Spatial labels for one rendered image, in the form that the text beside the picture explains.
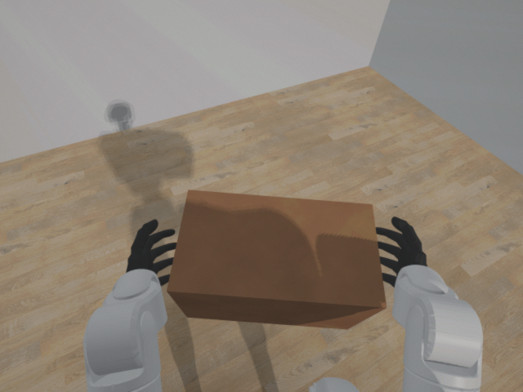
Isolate robot left hand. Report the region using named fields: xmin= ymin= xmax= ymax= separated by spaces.
xmin=126 ymin=219 xmax=177 ymax=286

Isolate robot left forearm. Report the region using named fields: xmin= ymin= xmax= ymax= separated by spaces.
xmin=83 ymin=269 xmax=168 ymax=392

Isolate robot right hand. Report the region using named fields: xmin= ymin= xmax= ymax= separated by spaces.
xmin=376 ymin=216 xmax=427 ymax=287

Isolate carton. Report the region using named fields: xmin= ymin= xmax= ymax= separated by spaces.
xmin=167 ymin=189 xmax=387 ymax=329

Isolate robot right forearm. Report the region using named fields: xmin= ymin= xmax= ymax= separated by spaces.
xmin=392 ymin=265 xmax=483 ymax=392

